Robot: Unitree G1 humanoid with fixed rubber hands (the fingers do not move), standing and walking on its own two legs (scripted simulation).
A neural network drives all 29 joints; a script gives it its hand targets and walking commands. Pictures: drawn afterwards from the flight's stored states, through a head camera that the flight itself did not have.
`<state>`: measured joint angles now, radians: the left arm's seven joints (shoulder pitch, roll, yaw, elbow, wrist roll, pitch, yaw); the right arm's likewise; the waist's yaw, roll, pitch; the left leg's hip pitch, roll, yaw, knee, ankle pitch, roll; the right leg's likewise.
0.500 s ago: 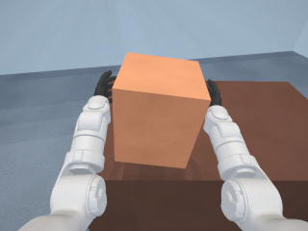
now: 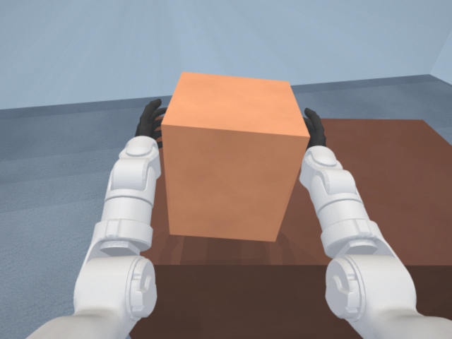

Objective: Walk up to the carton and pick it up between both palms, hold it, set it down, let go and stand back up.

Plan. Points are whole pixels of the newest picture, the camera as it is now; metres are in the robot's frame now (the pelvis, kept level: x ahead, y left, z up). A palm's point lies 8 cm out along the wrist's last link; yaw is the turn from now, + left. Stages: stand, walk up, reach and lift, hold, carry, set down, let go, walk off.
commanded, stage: reach and lift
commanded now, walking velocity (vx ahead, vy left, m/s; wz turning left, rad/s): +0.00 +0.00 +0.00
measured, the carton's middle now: (229, 157) +0.41 +0.02 +0.15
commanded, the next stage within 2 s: hold in 0.26 s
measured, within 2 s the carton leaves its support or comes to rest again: neither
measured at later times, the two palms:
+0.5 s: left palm (142, 132) +0.37 +0.17 +0.23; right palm (319, 141) +0.38 -0.13 +0.22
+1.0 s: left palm (140, 132) +0.37 +0.17 +0.23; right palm (319, 141) +0.37 -0.13 +0.22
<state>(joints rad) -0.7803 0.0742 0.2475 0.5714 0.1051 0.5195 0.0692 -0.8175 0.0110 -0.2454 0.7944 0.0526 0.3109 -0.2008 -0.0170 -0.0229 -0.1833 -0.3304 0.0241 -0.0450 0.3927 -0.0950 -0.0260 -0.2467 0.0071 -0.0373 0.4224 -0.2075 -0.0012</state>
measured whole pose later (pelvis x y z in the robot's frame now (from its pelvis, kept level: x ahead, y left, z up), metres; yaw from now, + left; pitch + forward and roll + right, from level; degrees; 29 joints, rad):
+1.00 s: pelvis +0.00 +0.00 +0.00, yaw +0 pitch +0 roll -1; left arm -0.78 0.07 0.25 0.41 0.11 0.70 0.07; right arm -0.82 -0.01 -0.19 0.65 0.13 0.48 -0.23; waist -0.03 -0.02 -0.18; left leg -0.29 0.02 -0.05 0.39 -0.09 -0.03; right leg -0.21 0.01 -0.04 0.42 -0.21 0.00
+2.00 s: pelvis +0.00 +0.00 +0.00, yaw +0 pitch +0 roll -1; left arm -0.78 0.07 0.25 0.40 0.11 0.71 0.07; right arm -0.82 -0.01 -0.19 0.64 0.13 0.49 -0.23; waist -0.03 -0.02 -0.18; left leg -0.29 0.02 -0.05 0.39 -0.09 -0.03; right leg -0.21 0.01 -0.04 0.42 -0.21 0.00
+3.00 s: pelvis +0.00 +0.00 +0.00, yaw +0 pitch -1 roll -1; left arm -0.78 0.07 0.25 0.40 0.11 0.71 0.07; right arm -0.82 -0.01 -0.19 0.64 0.13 0.49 -0.24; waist -0.03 -0.02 -0.18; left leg -0.29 0.02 -0.05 0.39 -0.09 -0.03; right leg -0.21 0.01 -0.04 0.42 -0.21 0.00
